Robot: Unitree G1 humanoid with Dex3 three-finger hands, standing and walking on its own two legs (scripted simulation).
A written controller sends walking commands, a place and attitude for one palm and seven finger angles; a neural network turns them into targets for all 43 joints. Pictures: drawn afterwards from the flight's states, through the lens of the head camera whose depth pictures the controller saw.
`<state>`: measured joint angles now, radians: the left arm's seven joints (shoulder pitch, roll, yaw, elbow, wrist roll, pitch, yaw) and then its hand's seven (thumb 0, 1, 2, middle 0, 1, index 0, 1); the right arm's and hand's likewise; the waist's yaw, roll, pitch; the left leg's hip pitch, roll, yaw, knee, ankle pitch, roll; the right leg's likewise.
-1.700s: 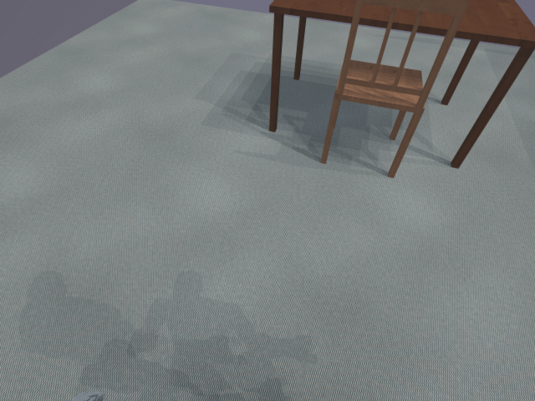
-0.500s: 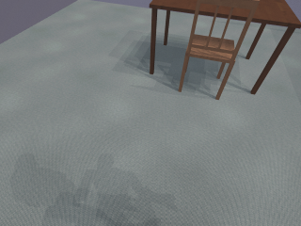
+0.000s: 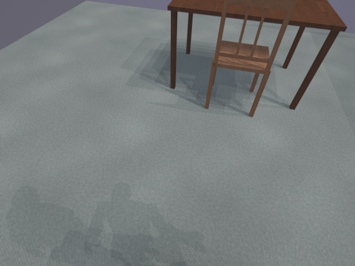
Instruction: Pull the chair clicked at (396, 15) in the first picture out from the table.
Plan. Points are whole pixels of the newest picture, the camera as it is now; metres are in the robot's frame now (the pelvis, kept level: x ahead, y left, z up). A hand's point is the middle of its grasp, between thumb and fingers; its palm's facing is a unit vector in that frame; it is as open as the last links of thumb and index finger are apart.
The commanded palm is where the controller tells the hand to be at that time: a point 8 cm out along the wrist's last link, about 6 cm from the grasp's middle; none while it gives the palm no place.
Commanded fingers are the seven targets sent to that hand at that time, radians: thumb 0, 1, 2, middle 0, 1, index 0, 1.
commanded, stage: walk to a spot facing it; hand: left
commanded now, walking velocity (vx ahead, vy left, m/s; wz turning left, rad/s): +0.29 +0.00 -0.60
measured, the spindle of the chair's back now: (242, 31) +1.49 -0.30 -0.09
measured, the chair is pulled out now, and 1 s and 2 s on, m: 0.00 0.00 0.00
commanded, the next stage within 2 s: turn to face it in 1.88 s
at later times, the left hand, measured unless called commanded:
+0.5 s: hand out of the picture +0.10 +0.18 -0.17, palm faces -0.15 -0.97 -0.16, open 7.4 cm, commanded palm none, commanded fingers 0.00 0.90 0.90 -0.20 -0.30 -0.20 -0.30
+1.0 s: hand (178, 140) +0.58 +0.04 -0.16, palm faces -0.59 -0.79 -0.18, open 7.4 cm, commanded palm none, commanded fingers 0.00 0.90 0.90 -0.20 -0.30 -0.20 -0.30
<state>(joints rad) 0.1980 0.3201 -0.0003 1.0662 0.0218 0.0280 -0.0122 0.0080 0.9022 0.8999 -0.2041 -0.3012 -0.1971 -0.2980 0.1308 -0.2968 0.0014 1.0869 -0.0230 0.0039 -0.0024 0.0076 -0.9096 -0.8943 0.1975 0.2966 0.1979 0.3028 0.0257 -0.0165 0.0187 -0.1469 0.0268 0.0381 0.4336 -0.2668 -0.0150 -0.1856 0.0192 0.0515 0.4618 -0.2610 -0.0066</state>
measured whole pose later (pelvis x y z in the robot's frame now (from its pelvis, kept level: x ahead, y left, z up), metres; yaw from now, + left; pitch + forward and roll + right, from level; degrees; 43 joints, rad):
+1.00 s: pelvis +0.35 -0.03 +0.00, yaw -33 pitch +1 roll -1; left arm 0.05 0.24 0.07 0.90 0.04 0.03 -0.06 0.01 0.91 0.90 -0.20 -0.30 -0.19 -0.30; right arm 0.44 -0.19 -0.04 1.08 -0.03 -0.07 -0.02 0.01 -0.92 -0.89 0.19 0.30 0.19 0.30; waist -0.06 -0.03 0.09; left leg 0.03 0.09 0.35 0.35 -0.37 -0.02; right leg -0.59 -0.09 -0.10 0.78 -0.16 0.00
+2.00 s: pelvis +0.69 -0.33 -0.02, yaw -57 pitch -1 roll +0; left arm 0.12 0.21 0.07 0.95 0.04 0.00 -0.05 0.01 0.91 0.90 -0.20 -0.30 -0.19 -0.30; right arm 0.45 -0.14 -0.05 1.09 -0.03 -0.04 -0.01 0.01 -0.92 -0.89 0.20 0.30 0.20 0.30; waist -0.04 -0.01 0.12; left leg 0.05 0.19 0.41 0.56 -0.49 -0.08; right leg -0.48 -0.03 -0.17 0.63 -0.18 -0.05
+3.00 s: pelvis +0.71 -0.46 -0.01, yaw -27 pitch -2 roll +1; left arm 0.21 0.20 0.03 0.88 0.02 0.02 0.02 0.01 0.90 0.90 -0.20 -0.30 -0.20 -0.30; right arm 0.18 -0.28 -0.10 0.92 -0.03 0.09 0.03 0.01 -0.91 -0.89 0.20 0.30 0.20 0.30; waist -0.01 0.05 0.06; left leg -0.53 -0.02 -0.03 1.10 -0.40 -0.04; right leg -0.25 -0.08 -0.11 0.58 -0.29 0.00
